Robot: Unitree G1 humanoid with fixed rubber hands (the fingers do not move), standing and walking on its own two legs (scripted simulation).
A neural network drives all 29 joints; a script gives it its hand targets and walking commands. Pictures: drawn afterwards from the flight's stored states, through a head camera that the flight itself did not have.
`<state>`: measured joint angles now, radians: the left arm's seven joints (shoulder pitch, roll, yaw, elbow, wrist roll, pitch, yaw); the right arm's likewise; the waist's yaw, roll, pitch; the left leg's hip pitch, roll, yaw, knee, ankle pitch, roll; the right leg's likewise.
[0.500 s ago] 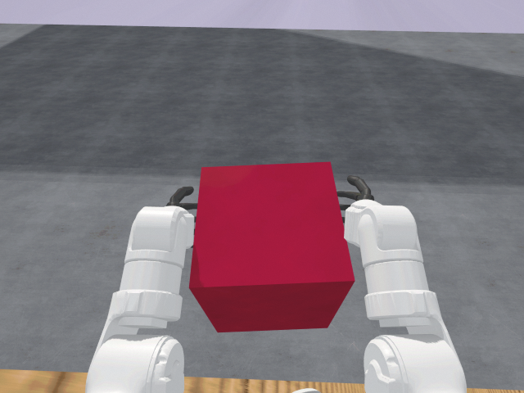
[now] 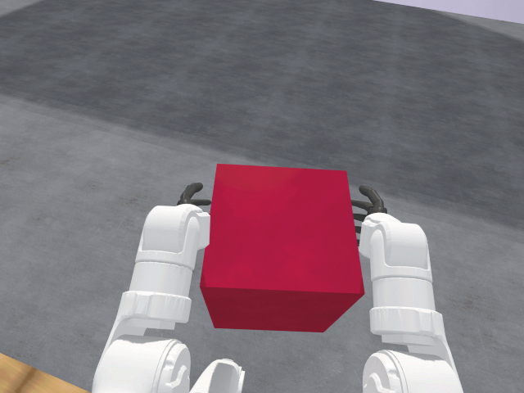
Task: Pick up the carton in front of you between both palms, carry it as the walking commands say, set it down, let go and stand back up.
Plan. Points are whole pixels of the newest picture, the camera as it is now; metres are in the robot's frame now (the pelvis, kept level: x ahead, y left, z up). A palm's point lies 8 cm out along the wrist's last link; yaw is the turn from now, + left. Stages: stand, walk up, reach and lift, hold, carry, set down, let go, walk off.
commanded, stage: carry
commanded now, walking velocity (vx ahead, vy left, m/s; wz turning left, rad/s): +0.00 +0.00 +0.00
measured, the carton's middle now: (275, 255) +0.36 +0.03 -0.01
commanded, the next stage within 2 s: none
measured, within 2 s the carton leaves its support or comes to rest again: neither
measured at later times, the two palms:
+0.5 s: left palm (246, 167) +0.70 +0.14 -0.11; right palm (351, 180) +0.68 -0.14 -0.10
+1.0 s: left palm (252, 128) +0.75 +0.13 -0.02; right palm (361, 136) +0.76 -0.15 -0.01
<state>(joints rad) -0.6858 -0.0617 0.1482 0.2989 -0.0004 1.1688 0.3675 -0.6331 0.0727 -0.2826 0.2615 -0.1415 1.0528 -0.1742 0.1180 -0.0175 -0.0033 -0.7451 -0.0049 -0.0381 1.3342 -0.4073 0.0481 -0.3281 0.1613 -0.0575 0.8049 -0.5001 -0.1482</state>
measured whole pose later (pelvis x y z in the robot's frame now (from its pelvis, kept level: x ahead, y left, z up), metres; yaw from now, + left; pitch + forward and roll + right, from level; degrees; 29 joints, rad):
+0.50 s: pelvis +0.33 +0.02 -0.15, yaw -1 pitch +5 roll +1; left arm -0.62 -0.05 0.22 0.17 0.09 1.10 0.21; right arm -0.63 0.13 -0.22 0.14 -0.04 1.04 -0.35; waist -0.07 -0.03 0.12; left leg -0.47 -0.07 0.12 0.57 -0.19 0.11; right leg -0.64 -0.03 0.07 0.96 -0.38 0.00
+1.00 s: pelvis +0.41 -0.01 -0.15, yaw +1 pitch +2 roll +0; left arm -0.63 -0.05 0.16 0.27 0.08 1.15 0.25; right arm -0.64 0.07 -0.20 0.27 -0.09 1.07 -0.26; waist 0.00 0.00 -0.12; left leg -0.29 -0.03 0.05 0.62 -0.36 0.04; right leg -0.38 0.00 -0.03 0.62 -0.28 -0.03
